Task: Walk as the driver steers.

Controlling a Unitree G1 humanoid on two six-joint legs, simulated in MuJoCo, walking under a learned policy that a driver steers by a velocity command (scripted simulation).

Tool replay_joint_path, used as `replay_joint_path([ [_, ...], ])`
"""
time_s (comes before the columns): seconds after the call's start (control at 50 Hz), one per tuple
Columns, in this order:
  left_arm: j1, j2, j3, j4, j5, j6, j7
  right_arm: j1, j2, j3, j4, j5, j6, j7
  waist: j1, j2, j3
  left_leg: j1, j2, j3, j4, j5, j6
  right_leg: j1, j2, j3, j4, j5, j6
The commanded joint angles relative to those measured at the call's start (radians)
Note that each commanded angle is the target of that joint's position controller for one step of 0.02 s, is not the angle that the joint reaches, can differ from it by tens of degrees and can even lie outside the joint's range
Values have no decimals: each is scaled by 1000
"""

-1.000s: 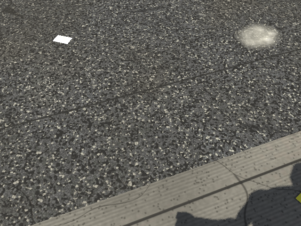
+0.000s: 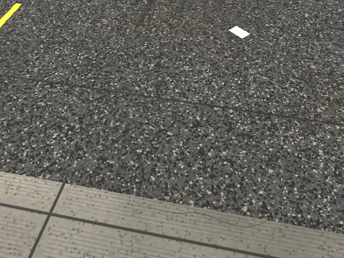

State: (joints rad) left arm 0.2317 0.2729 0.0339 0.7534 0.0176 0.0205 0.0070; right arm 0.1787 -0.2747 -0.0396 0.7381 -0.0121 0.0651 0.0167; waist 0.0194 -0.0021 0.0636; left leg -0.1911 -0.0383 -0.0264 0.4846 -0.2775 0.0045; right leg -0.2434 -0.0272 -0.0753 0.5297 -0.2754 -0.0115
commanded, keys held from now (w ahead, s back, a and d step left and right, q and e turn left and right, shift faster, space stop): no key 0.30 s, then w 0.70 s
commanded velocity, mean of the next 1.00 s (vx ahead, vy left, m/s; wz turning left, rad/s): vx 0.24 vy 0.00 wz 0.05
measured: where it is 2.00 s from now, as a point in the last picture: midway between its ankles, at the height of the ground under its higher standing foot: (187, 188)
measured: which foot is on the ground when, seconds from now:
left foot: down 0.00-0.96, up 0.98-1.00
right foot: down 0.00-0.00, up 0.02-0.26, down 0.28-0.58, up 0.60-0.94, down 0.96-1.00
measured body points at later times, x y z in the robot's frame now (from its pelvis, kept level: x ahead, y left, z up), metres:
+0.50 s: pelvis +0.01 +0.00 +0.00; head +0.00 +0.00 +0.45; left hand +0.03 +0.27 -0.14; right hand +0.09 -0.26 -0.13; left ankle -0.02 +0.10 -0.73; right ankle -0.02 -0.12 -0.73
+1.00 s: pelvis +0.22 -0.03 -0.02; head +0.25 -0.03 +0.43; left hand +0.42 +0.21 -0.11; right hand +0.13 -0.27 -0.16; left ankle +0.01 +0.09 -0.70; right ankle +0.32 -0.10 -0.74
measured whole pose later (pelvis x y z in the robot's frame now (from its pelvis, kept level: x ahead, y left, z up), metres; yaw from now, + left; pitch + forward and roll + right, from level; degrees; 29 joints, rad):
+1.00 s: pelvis +0.22 -0.03 -0.02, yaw +1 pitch +0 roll +1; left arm 0.01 0.24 0.03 0.80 0.04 -0.06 -0.02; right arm 0.46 -0.23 -0.01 1.07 -0.01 -0.07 0.00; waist -0.06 0.01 0.07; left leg 0.03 -0.02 -0.02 0.67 -0.50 0.05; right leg -0.46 0.01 -0.10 0.60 -0.13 -0.10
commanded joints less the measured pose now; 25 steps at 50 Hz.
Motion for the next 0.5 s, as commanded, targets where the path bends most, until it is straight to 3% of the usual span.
replay_joint_path([
  [0.02, 37, 29, 2, -76, -6, -8, -7, 16, -209, -28, -59, -14, -40, -17, 17, 208, -107, 168, 341, -377, -241, 400, 121, -155, 3, 24, 57, -99, 4],
  [0.04, -14, 76, 11, -56, -8, 12, 7, 38, -155, -18, -38, -11, -50, -21, -48, 196, -101, 45, 371, -355, -212, 418, 212, -59, -13, 81, 142, -263, 6],
  [0.06, -20, 91, 17, -53, -16, 22, 5, 4, -110, 0, -35, -13, -56, -21, -24, 167, -62, 38, 335, -317, -217, 402, 222, -74, -4, 95, 179, -254, 2],
  [0.08, -23, 87, 18, -38, -15, 24, 2, -24, -86, 10, -27, -14, -58, -26, -17, 154, -40, 36, 292, -270, -221, 376, 200, -86, -5, 105, 181, -217, 2],
  [0.12, 11, 94, 23, -8, -3, 22, -1, -28, -90, 15, -10, -8, -64, -40, -5, 171, -53, 83, 230, -200, -188, 508, 165, -83, 7, 96, 178, -154, 11],
  [0.14, 30, 83, 20, 11, 0, 21, -1, -18, -90, 16, 0, -6, -65, -41, -4, 152, -77, 104, 220, -177, -168, 578, 165, -67, 16, 88, 174, -151, 18],
  [0.18, 34, 62, 11, 30, -7, 20, 2, -12, -83, 20, 19, -3, -67, -40, -11, 134, -93, 107, 212, -161, -149, 581, 164, -30, 19, 82, 123, -145, 27],
  [0.22, 26, 53, 6, 45, -12, 22, 10, -18, -84, 20, 37, -5, -64, -41, -15, 138, -81, 85, 204, -172, -142, 492, 159, 6, 24, 73, 29, -105, 29],
  [0.26, 53, 47, 1, 74, -7, 16, 17, -39, -89, 17, 51, 2, -60, -43, 9, 112, -76, 21, 181, -175, -133, 345, 122, 115, 16, 73, -146, 96, 23],
  [0.3, 52, 92, 2, 83, 11, -3, 20, -10, -71, 21, 69, -1, -64, -40, -11, 53, -77, -63, 137, -174, -140, 142, 70, 210, -86, 181, -186, 240, 11],
  [0.32, 36, 134, 16, 111, -4, -5, 13, 30, -61, 17, 89, 4, -59, -34, -51, -52, -47, -32, 68, -123, -180, 8, 69, 125, -65, 169, -145, 120, -15],
  [0.34, 40, 107, 17, 117, -3, -7, 4, 8, -83, 13, 108, -4, -54, -35, -16, -44, -32, -2, 46, -101, -137, -105, 75, 68, -39, 163, -156, -95, -33],
  [0.36, 53, 96, 15, 121, 3, -7, 1, 1, -101, 3, 110, -7, -47, -33, -10, -34, 2, -25, 36, -99, -104, -242, 89, 9, -26, 169, -174, -264, -47],
  [0.4, 55, 99, 16, 121, 8, -7, 2, -1, -100, -3, 107, -10, -46, -22, -11, -61, 75, -102, 35, -116, -71, -383, 115, -58, -39, 224, -197, -441, -83],
  [0.44, 94, 108, 21, 132, 4, -18, 3, -23, -72, 0, 97, -12, -64, -16, 7, -83, 83, -173, 27, -102, -14, -335, 114, -8, -92, 327, -236, -475, -127],
  [0.48, 136, 149, 40, 153, 3, -28, 3, -50, -37, 6, 90, -18, -87, -8, 21, -155, 61, -215, -15, 18, 102, -149, 88, 86, -200, 478, -346, -491, -186],
  [0.5, 126, 155, 45, 153, 2, -31, 1, -53, -39, 6, 89, -22, -97, -6, 16, -158, 68, -201, -5, 47, 108, -113, 86, 75, -230, 502, -368, -470, -201],
])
